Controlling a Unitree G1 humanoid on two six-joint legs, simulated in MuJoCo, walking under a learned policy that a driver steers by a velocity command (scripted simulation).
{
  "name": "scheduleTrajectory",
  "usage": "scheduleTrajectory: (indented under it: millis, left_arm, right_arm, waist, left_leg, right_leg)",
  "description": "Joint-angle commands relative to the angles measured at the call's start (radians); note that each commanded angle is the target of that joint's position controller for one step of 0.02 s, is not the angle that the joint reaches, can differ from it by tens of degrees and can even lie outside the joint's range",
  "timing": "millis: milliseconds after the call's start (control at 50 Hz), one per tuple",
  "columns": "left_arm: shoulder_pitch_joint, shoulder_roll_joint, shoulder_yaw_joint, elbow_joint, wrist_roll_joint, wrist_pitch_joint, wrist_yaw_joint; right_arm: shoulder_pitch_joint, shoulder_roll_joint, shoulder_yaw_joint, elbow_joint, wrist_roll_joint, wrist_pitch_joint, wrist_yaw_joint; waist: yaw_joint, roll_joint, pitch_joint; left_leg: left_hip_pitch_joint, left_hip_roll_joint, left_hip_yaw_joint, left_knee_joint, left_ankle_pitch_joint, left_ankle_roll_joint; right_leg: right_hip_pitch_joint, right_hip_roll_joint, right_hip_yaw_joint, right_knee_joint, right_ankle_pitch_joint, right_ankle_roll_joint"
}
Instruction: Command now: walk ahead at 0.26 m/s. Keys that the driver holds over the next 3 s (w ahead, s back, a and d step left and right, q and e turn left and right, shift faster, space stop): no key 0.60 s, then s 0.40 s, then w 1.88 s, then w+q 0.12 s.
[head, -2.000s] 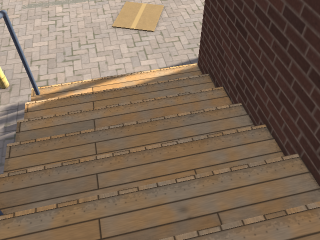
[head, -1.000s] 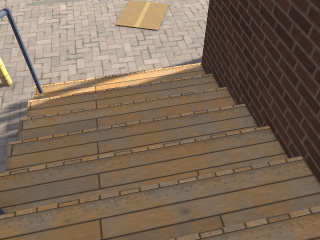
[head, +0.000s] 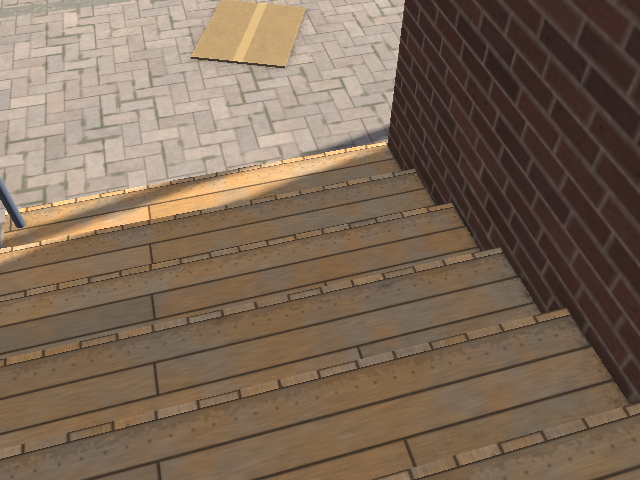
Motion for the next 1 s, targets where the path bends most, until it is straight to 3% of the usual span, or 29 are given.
scheduleTrajectory:
  millis: [20,80,100,120,140,160,180,200,220,240,260,280,300,320,340,380,400,440,460,500,540,600,640,660,680,700,740,880,1000]
  left_arm:
    - [-0.043,0.028,-0.010,-0.034,-0.003,-0.003,-0.007]
    - [-0.080,0.070,-0.003,-0.044,0.005,0.015,-0.012]
    - [-0.156,0.055,0.015,-0.049,-0.124,0.019,0.013]
    - [-0.156,0.080,-0.012,-0.062,-0.011,0.020,-0.004]
    - [-0.173,0.075,0.000,-0.062,0.000,0.022,-0.007]
    - [-0.212,0.073,0.016,-0.054,-0.143,0.013,0.019]
    - [-0.158,0.079,-0.012,-0.037,-0.016,0.016,0.005]
    - [-0.097,0.083,0.009,-0.017,-0.009,0.012,0.010]
    - [0.056,0.131,0.029,0.031,-0.034,-0.003,0.018]
    - [0.319,0.205,0.062,0.093,-0.069,-0.013,0.018]
    - [0.454,0.233,0.074,0.191,-0.118,0.003,0.026]
    - [0.493,0.282,0.093,0.148,-0.098,0.011,-0.026]
    - [0.379,0.207,0.080,0.125,-0.064,0.016,-0.031]
    - [0.217,0.182,0.058,0.084,-0.074,0.015,-0.047]
    - [0.106,0.095,0.025,0.052,-0.054,0.015,-0.042]
    - [0.167,0.108,0.018,0.096,-0.074,-0.007,-0.045]
    - [0.132,0.079,0.014,0.063,-0.081,-0.038,-0.024]
    - [0.049,0.076,-0.001,0.043,-0.088,-0.060,-0.030]
    - [0.026,0.090,0.007,0.027,-0.094,-0.069,-0.020]
    - [0.016,0.095,-0.001,0.052,-0.114,-0.066,-0.028]
    - [0.155,0.121,-0.003,0.108,-0.146,-0.042,-0.072]
    - [0.241,0.141,0.041,0.106,-0.124,-0.004,-0.053]
    - [0.154,0.100,0.044,0.063,-0.102,-0.011,-0.021]
    - [0.137,0.096,0.048,0.064,-0.101,-0.019,-0.015]
    - [0.076,0.050,0.029,0.062,-0.077,0.022,0.031]
    - [0.112,0.041,0.027,0.065,-0.097,0.036,0.052]
    - [0.111,0.087,0.033,0.066,-0.107,0.057,0.076]
    - [0.009,0.106,0.046,-0.018,-0.091,0.118,0.092]
    - [-0.028,0.103,0.046,-0.101,-0.082,0.122,0.067]
  right_arm:
    - [0.146,-0.092,-0.003,-0.013,0.015,0.006,-0.026]
    - [0.130,-0.089,0.003,-0.039,0.012,0.028,-0.005]
    - [0.049,-0.174,-0.031,-0.077,0.110,0.058,-0.024]
    - [0.177,-0.084,0.007,-0.035,0.010,0.041,-0.019]
    - [0.198,-0.081,0.003,-0.024,0.019,0.042,-0.022]
    - [0.097,-0.181,-0.040,-0.068,0.059,0.073,-0.045]
    - [0.242,-0.078,0.001,-0.010,0.017,0.064,-0.031]
    - [0.234,-0.099,-0.013,-0.007,0.030,0.072,-0.016]
    - [0.218,-0.120,-0.019,-0.006,0.025,0.079,0.010]
    - [0.192,-0.128,-0.015,-0.035,0.011,0.087,0.065]
    - [0.214,-0.129,-0.056,-0.042,0.151,0.118,-0.031]
    - [0.265,-0.046,0.012,-0.099,0.025,0.096,0.070]
    - [0.063,-0.147,-0.024,-0.157,0.030,0.106,0.079]
    - [-0.004,-0.132,-0.018,-0.195,0.047,0.105,0.070]
    - [0.004,-0.097,-0.006,-0.159,0.048,0.104,0.064]
    - [0.094,-0.018,0.022,-0.109,0.057,0.099,0.056]
    - [0.139,-0.022,0.017,-0.082,0.043,0.094,0.048]
    - [0.137,-0.049,0.010,-0.091,0.034,0.077,0.050]
    - [0.168,-0.077,-0.005,-0.067,0.014,0.076,0.051]
    - [0.064,-0.112,-0.031,-0.085,0.049,0.079,0.062]
    - [-0.011,-0.173,-0.053,-0.108,0.049,0.077,0.069]
    - [-0.140,-0.179,-0.057,-0.141,0.051,0.065,0.042]
    - [-0.186,-0.137,-0.058,-0.139,0.067,0.070,0.048]
    - [-0.210,-0.166,-0.064,-0.146,0.075,0.064,0.055]
    - [-0.182,-0.146,-0.049,-0.146,0.078,0.090,-0.005]
    - [-0.180,-0.163,-0.051,-0.142,0.088,0.100,-0.034]
    - [-0.200,-0.199,-0.061,-0.162,0.089,0.119,-0.054]
    - [-0.291,-0.247,-0.091,-0.258,0.073,0.195,-0.057]
    - [-0.401,-0.254,-0.094,-0.346,0.066,0.225,-0.041]
  waist:
    - [-0.008,0.062,0.045]
    - [0.011,0.083,0.099]
    - [-0.020,0.075,0.041]
    - [-0.035,0.062,0.131]
    - [-0.040,0.092,0.161]
    - [-0.079,0.122,0.115]
    - [-0.073,0.073,0.134]
    - [-0.039,0.073,0.146]
    - [0.022,0.029,0.065]
    - [0.130,-0.039,-0.147]
    - [0.129,-0.049,-0.283]
    - [0.179,-0.323,-0.692]
    - [0.206,-0.040,-0.462]
    - [0.115,0.047,-0.325]
    - [0.075,0.130,-0.187]
    - [-0.002,-0.004,0.013]
    - [0.010,0.033,0.000]
    - [-0.026,0.058,-0.044]
    - [-0.030,0.160,-0.044]
    - [-0.013,0.079,0.044]
    - [0.004,0.057,0.014]
    - [0.113,0.099,-0.010]
    - [0.101,0.072,0.056]
    - [0.104,0.071,0.042]
    - [0.085,0.074,-0.046]
    - [0.110,0.089,-0.083]
    - [0.111,0.085,-0.094]
    - [0.097,0.131,-0.055]
    - [0.107,0.107,-0.045]
  left_leg:
    - [-0.019,0.250,-0.230,0.005,0.451,0.133]
    - [-0.168,0.267,-0.295,0.036,0.290,0.145]
    - [-0.152,0.221,-0.206,0.093,0.243,0.088]
    - [-0.119,0.274,-0.336,0.105,0.210,0.112]
    - [0.003,0.299,-0.365,0.136,0.266,0.122]
    - [0.036,0.215,-0.246,0.188,0.301,0.086]
    - [0.019,0.287,-0.380,0.184,0.291,0.096]
    - [0.039,0.284,-0.361,0.241,0.380,0.094]
    - [-0.061,0.211,-0.286,0.370,0.403,0.046]
    - [-0.260,0.138,-0.189,0.580,0.362,-0.044]
    - [-0.562,0.014,-0.008,1.070,-0.559,-0.063]
    - [-0.583,0.085,-0.125,1.373,-0.631,-0.129]
    - [-0.743,0.107,-0.122,1.371,-0.566,-0.142]
    - [-0.723,0.165,-0.120,1.231,-0.479,-0.160]
    - [-0.603,0.229,-0.149,1.049,-0.396,-0.177]
    - [-0.342,0.231,-0.127,0.963,-0.417,-0.239]
    - [-0.309,0.265,-0.144,0.860,-0.109,-0.230]
    - [-0.230,0.259,-0.126,0.787,0.004,-0.248]
    - [-0.187,0.310,-0.138,0.428,0.226,-0.244]
    - [-0.132,0.245,-0.038,0.181,0.271,-0.259]
    - [0.037,0.219,-0.025,0.052,0.255,-0.246]
    - [-0.030,0.223,-0.023,-0.063,0.144,-0.152]
    - [-0.140,0.214,-0.049,-0.100,0.082,-0.098]
    - [-0.126,0.213,-0.049,-0.094,0.163,-0.080]
    - [-0.030,0.274,-0.118,-0.121,0.408,-0.088]
    - [-0.009,0.280,-0.117,-0.094,0.498,-0.092]
    - [0.020,0.272,-0.108,-0.061,0.562,-0.082]
    - [-0.060,0.292,-0.150,-0.029,0.556,0.004]
    - [-0.178,0.261,-0.158,-0.017,0.252,0.015]
  right_leg:
    - [-0.016,-0.001,-0.009,-0.249,0.285,0.007]
    - [0.125,0.018,-0.050,-0.253,0.193,-0.010]
    - [0.290,0.088,-0.099,-0.315,0.164,-0.003]
    - [0.167,-0.006,-0.031,-0.390,0.175,0.001]
    - [0.086,-0.004,-0.016,-0.459,0.104,-0.002]
    - [0.225,0.061,-0.082,-0.525,0.086,0.011]
    - [0.246,-0.014,-0.030,-0.597,0.087,-0.003]
    - [0.325,0.000,-0.057,-0.662,0.047,-0.032]
    - [0.610,0.032,-0.128,-0.667,0.185,-0.061]
    - [1.084,-0.041,-0.102,-0.493,0.490,-0.139]
    - [1.442,-0.262,0.046,-0.138,1.170,-0.143]
    - [1.631,-0.353,0.219,-0.213,0.679,-0.407]
    - [1.410,-0.273,0.254,-0.287,0.396,-0.324]
    - [1.142,-0.262,0.235,-0.364,0.044,-0.261]
    - [0.859,-0.221,0.175,-0.423,-0.056,-0.224]
    - [0.393,-0.158,0.131,-0.535,-0.122,-0.213]
    - [0.319,-0.074,0.065,-0.561,-0.244,-0.221]
    - [0.240,-0.065,0.071,-0.499,-0.220,-0.215]
    - [0.239,-0.023,0.000,-0.491,-0.400,-0.184]
    - [0.242,0.021,-0.039,-0.506,-0.602,-0.097]
    - [0.274,-0.024,0.115,-0.472,-0.649,-0.075]
    - [0.467,-0.003,0.134,-0.508,-0.847,-0.071]
    - [0.484,0.069,-0.012,-0.454,-0.756,-0.049]
    - [0.485,0.097,-0.055,-0.418,-0.631,-0.047]
    - [0.550,0.047,-0.036,-0.330,-0.264,-0.008]
    - [0.588,0.040,-0.042,-0.315,-0.168,0.001]
    - [0.586,0.035,-0.047,-0.278,-0.126,-0.001]
    - [0.449,0.077,-0.093,-0.179,-0.321,-0.016]
    - [0.431,0.078,-0.065,-0.205,-0.468,-0.031]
